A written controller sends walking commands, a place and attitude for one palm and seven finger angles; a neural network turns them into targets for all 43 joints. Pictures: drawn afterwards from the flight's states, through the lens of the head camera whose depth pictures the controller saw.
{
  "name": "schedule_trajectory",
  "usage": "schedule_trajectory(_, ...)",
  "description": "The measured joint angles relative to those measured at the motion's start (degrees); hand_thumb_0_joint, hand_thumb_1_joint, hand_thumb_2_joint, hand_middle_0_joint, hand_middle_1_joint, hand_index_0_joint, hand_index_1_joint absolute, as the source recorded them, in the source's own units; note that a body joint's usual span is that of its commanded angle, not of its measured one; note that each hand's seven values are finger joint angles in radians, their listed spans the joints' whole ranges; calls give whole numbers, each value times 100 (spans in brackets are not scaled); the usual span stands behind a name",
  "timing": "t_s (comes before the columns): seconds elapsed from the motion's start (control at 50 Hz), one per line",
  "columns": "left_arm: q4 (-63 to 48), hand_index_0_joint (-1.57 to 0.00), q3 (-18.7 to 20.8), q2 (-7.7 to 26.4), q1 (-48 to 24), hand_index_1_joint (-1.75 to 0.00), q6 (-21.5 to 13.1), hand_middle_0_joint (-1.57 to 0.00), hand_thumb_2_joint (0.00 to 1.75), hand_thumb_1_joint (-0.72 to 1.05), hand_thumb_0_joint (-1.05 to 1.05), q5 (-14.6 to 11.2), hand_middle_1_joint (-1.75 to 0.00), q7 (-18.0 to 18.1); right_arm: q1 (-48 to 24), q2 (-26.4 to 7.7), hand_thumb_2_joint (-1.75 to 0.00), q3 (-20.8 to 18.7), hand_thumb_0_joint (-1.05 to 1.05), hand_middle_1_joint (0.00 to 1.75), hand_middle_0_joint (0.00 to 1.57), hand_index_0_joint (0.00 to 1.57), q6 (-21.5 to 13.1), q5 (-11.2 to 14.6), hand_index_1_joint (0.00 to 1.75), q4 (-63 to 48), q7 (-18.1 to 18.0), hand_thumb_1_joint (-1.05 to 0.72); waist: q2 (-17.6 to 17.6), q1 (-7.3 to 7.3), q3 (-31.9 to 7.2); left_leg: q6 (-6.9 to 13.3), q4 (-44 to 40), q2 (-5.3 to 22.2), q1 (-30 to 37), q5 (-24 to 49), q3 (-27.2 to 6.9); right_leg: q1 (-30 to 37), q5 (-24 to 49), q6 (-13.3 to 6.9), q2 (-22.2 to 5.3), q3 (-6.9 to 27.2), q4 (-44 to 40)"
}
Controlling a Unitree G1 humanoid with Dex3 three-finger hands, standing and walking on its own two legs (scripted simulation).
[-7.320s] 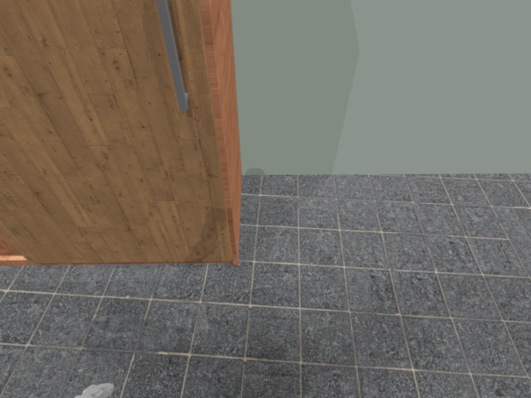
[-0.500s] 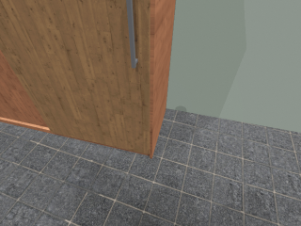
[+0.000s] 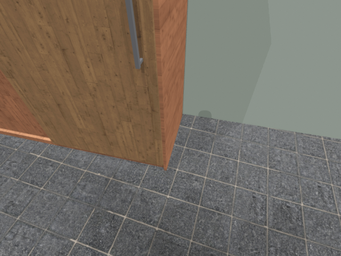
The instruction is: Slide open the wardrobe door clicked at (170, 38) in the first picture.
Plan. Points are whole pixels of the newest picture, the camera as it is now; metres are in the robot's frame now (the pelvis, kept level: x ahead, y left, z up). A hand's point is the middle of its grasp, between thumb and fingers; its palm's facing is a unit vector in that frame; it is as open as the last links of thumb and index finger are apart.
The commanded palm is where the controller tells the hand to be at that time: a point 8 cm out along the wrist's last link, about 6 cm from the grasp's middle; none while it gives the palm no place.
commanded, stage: look again from close up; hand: right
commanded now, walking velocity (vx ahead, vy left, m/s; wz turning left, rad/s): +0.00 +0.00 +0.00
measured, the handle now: (134, 25) +0.77 +0.17 +0.19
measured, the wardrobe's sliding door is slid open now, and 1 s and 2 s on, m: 0.00 0.00 0.00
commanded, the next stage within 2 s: shuffle to correct the standing spot in 1.74 s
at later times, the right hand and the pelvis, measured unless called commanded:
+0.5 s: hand out of the picture -0.05 -0.10 -0.17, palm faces +0.06 +0.99 -0.16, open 7.4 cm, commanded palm none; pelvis +0.00 +0.05 +0.00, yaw -1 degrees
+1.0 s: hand out of the picture -0.01 -0.07 -0.18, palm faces +0.08 +0.98 -0.18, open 7.4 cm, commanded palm none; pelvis +0.02 +0.08 +0.00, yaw -1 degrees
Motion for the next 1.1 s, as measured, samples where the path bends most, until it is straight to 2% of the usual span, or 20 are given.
schedule_trajectory(0.06,-3,-20,9,101,-43,-29,-4,-20,89,92,2,-7,-30,-22,110,59,-90,42,0,29,20,19,-42,-3,30,34,-3,-91,-158,-23,15,-134,-58,-27,47,37,40,37,19,103,-31,46,-44)
schedule_trajectory(0.14,-33,-20,-3,180,-96,-29,10,-20,89,92,2,-8,-30,-46,272,92,-90,83,0,29,20,19,-93,-6,30,70,-9,-91,-251,-39,56,-168,-58,-85,61,57,58,15,19,76,-91,63,31)
schedule_trajectory(0.36,-39,-20,-71,185,-46,-29,15,-20,89,91,1,-20,-30,-83,380,206,-90,169,0,29,20,19,-135,2,30,93,13,-91,-223,-36,33,24,2,-269,49,21,141,-71,-46,194,-268,153,227)
schedule_trajectory(0.7,48,-20,-179,29,112,-29,-35,-20,89,91,1,-7,-30,-59,43,302,-90,219,0,29,20,20,-242,52,30,-87,-3,-91,-242,22,43,308,31,-565,161,-112,256,-192,-380,473,-553,301,731)
schedule_trajectory(1.1,0,-20,-192,89,-18,-29,20,-20,89,91,1,-17,-30,42,114,243,-90,145,0,29,20,20,-175,55,30,-105,-48,-91,-232,-58,163,409,-42,-714,405,-240,297,-139,-706,608,-691,378,1058)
